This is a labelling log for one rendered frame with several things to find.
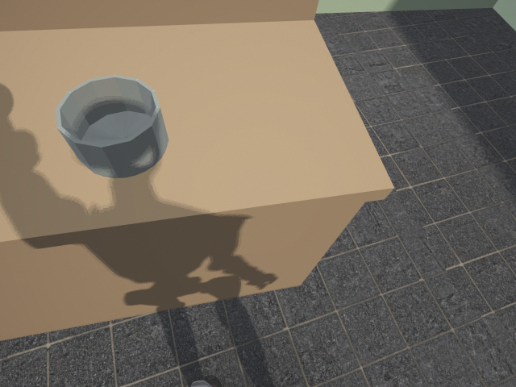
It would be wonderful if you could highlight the pot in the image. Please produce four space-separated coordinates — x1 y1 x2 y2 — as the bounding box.
56 75 169 178

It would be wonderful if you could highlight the table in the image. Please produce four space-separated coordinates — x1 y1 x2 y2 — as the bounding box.
0 0 394 341

